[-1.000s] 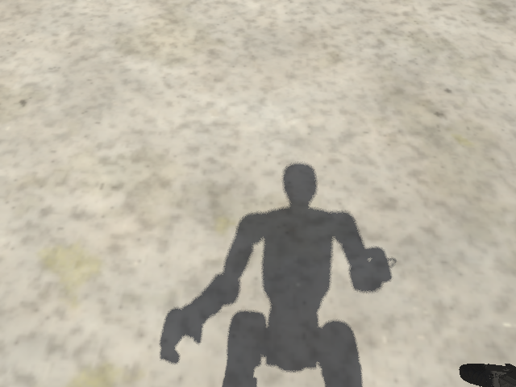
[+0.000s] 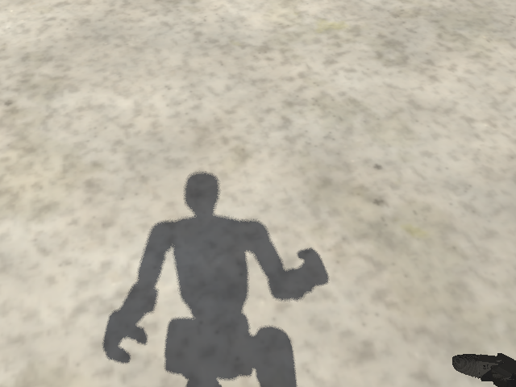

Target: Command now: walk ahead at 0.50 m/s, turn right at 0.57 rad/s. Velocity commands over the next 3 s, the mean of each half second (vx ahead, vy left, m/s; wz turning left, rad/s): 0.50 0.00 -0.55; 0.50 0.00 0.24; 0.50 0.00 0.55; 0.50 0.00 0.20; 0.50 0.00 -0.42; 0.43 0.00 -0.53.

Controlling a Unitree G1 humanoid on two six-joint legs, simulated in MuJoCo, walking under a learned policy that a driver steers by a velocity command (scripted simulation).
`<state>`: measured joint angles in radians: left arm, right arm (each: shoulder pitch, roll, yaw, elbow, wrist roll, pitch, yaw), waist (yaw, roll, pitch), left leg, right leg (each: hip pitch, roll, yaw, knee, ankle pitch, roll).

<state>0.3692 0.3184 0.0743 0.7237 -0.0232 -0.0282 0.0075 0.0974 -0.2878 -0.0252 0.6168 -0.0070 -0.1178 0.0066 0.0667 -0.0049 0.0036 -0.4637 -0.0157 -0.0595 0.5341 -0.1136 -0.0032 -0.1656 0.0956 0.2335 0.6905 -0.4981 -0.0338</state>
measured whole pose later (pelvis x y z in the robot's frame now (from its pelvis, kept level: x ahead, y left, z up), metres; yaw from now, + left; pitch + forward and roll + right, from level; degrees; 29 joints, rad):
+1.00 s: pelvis +0.52 -0.09 +0.00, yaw -6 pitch +2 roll -2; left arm 0.32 0.28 0.08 0.83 -0.01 -0.05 0.01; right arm 0.12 -0.25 -0.04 0.71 0.02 -0.04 0.06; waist 0.06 0.03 0.03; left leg -0.60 0.06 0.03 0.63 -0.06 0.06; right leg 0.12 0.01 -0.24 0.26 -0.40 0.01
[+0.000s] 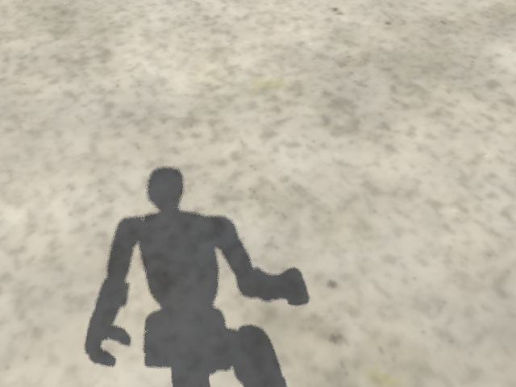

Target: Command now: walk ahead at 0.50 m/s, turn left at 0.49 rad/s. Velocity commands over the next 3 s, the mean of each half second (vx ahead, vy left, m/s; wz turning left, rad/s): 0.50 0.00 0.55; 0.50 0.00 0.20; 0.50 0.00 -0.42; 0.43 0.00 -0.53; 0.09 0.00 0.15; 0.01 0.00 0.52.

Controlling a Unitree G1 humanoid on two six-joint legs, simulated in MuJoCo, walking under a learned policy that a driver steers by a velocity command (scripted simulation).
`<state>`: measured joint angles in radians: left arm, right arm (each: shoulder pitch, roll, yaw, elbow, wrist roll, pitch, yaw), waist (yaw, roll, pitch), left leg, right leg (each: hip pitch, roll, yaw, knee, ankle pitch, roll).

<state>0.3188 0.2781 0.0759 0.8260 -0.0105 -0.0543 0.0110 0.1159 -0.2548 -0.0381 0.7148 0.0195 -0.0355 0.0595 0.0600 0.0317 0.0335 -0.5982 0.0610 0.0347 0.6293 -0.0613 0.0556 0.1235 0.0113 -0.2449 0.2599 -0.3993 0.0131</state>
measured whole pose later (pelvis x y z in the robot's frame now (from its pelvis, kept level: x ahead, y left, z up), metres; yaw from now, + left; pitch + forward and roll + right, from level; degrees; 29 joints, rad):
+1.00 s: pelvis +0.54 +0.12 +0.01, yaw +22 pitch +2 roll -2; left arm 0.43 0.29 0.05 0.89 -0.03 -0.06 -0.01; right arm 0.03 -0.26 -0.03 0.61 0.01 -0.08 0.03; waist 0.12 0.03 0.02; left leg -0.48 0.03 -0.02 0.48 -0.06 0.03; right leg 0.01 0.00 0.01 0.32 -0.37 0.02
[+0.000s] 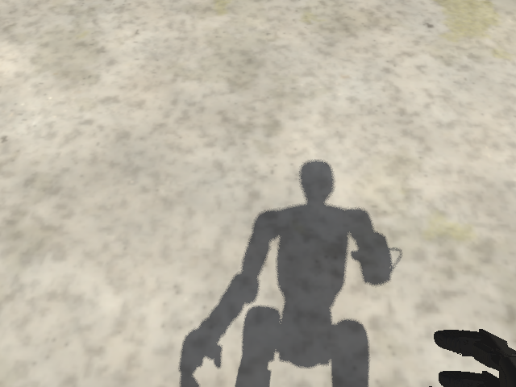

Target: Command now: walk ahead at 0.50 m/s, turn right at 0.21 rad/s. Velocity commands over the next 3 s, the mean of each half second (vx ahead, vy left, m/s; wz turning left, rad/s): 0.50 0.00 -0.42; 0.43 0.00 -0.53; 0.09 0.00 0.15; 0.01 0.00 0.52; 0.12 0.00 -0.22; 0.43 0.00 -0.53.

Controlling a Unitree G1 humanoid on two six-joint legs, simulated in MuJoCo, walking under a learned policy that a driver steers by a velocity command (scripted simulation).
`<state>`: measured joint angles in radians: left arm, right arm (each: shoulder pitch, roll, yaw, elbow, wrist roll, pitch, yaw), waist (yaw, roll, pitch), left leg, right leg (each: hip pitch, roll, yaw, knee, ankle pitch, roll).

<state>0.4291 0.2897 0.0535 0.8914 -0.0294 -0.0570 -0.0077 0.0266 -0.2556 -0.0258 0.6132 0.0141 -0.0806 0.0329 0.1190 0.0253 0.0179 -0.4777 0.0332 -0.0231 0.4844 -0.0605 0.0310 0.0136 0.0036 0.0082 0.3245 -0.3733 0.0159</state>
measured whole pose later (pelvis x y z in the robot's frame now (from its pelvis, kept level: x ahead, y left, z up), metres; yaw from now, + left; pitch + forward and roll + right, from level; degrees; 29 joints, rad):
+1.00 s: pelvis +0.52 -0.12 -0.01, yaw -33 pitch +2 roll -1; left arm 0.36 0.30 0.08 0.74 -0.01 -0.01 0.03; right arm 0.02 -0.28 -0.04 0.69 -0.02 -0.11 0.03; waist 0.08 0.03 0.03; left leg -0.48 -0.01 -0.05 0.45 0.07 0.00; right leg -0.10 0.12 0.19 0.54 -0.44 -0.06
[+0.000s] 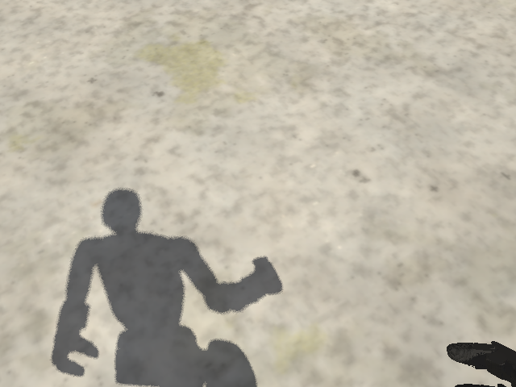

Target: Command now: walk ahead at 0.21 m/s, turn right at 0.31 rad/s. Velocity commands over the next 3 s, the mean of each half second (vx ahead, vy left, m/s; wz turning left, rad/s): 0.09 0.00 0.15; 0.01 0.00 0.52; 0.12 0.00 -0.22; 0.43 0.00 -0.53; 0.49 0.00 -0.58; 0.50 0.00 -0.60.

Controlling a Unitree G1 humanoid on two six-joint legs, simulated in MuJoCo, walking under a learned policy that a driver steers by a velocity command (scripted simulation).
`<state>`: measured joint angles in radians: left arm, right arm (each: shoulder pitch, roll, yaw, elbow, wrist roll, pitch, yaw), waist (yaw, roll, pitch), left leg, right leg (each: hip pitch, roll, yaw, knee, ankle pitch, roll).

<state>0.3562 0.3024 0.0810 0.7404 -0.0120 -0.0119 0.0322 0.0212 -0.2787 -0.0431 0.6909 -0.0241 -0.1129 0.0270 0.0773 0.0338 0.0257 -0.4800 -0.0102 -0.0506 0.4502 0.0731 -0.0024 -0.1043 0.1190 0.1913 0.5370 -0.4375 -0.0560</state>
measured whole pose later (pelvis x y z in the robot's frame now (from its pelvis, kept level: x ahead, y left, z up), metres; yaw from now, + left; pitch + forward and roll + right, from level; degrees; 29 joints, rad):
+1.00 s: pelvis +0.08 +0.05 +0.02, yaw +25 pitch +2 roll -2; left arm 0.13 0.31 0.09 0.73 0.00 0.01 0.04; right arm 0.16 -0.31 -0.06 0.67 0.00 0.04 -0.03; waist -0.01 -0.02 0.05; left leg -0.29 -0.07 -0.11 0.46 -0.19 0.06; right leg -0.49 0.00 0.07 0.88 -0.34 0.09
